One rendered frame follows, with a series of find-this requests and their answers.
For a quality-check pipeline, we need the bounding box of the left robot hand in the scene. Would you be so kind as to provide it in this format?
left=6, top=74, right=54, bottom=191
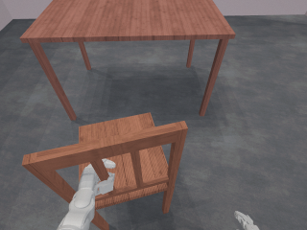
left=78, top=158, right=116, bottom=196

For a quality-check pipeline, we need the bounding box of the chair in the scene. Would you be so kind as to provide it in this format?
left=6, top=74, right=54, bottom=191
left=22, top=112, right=188, bottom=230

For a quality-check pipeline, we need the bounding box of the right robot hand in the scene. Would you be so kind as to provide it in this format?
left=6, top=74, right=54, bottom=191
left=234, top=211, right=259, bottom=230

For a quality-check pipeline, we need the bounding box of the left robot forearm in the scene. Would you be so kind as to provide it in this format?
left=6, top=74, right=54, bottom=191
left=57, top=189, right=95, bottom=230

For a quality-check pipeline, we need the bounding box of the table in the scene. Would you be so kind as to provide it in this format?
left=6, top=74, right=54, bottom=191
left=20, top=0, right=236, bottom=121

